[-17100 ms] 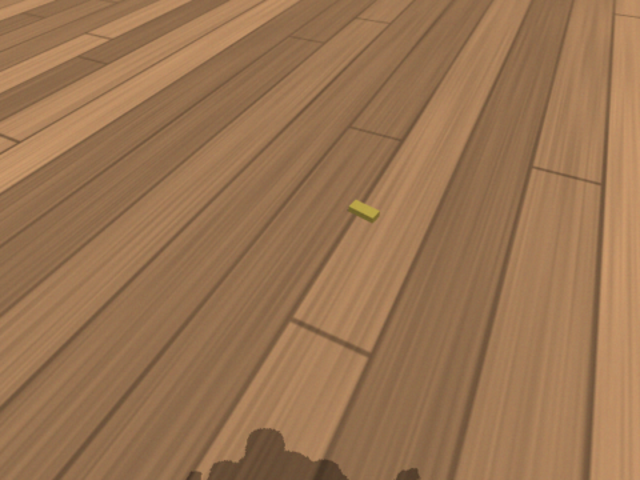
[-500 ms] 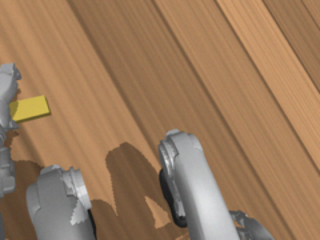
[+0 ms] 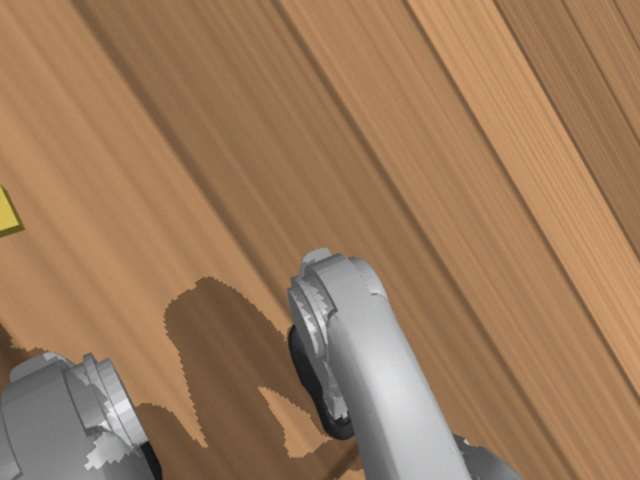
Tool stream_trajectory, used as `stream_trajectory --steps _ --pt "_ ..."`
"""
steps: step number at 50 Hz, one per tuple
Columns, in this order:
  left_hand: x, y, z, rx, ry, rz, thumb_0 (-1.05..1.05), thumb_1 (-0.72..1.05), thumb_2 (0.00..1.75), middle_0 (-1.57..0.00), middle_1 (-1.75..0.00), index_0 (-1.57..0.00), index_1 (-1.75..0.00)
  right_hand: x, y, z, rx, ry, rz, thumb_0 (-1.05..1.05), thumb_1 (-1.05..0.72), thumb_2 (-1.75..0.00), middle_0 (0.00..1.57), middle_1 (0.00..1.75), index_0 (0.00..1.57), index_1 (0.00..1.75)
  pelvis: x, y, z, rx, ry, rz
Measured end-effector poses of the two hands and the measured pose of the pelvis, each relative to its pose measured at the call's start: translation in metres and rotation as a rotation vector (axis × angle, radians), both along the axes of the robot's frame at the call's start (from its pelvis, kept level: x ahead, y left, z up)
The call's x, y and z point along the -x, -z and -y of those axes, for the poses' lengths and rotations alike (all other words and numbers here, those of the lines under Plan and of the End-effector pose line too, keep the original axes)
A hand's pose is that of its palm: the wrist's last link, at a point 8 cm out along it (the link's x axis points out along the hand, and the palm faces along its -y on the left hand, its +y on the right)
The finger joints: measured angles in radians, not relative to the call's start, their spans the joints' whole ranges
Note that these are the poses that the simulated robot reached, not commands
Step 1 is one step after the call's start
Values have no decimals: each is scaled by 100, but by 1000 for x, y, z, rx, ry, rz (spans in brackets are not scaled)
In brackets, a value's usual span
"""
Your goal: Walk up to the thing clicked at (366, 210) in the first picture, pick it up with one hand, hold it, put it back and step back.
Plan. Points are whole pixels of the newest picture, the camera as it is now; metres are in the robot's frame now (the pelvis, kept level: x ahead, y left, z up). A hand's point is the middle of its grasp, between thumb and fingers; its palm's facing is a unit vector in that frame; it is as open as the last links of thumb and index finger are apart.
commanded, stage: rest palm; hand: left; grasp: from above
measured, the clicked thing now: out of the picture +0.48 +0.30 -0.28
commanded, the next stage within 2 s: close in 0.90 s
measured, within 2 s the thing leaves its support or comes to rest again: neither
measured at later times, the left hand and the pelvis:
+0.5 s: hand out of the picture +0.46 +0.29 -0.24, palm faces -0.44 -0.14 -0.89, open 14.1 cm; pelvis +0.00 +0.00 +0.00, yaw -2 degrees
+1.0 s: hand out of the picture +0.46 +0.29 -0.26, palm faces -0.43 -0.14 -0.89, open 14.3 cm; pelvis -0.01 +0.01 +0.00, yaw -3 degrees
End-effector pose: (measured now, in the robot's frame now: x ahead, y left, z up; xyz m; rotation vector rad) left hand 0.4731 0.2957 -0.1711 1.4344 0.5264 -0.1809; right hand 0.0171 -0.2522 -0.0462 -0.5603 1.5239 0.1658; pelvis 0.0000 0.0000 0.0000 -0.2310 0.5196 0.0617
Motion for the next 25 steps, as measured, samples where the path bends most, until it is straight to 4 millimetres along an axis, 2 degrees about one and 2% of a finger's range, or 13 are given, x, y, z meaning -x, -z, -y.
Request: stream_trajectory --steps 11,25 --pt "2 10 -4 1 -16 -11 0 -49 98 -9 -101 -10 -100 -9 5 -6 -42 -42 10 0 -91 -90 20 30 20 30 -2 3 -2 12 9 18" --pt "8 15 -2 0 2 -12 0 -51 99 -9 -100 -9 -100 -12 1 -3 -40 -96 26 0 -91 -90 20 30 20 30 3 5 -3 21 16 47"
